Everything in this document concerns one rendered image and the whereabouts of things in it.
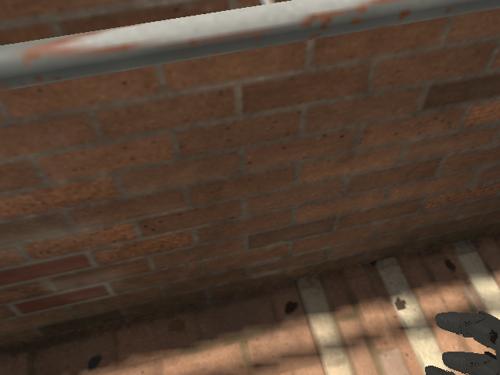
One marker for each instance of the robot right hand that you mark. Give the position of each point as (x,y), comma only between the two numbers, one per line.
(483,328)

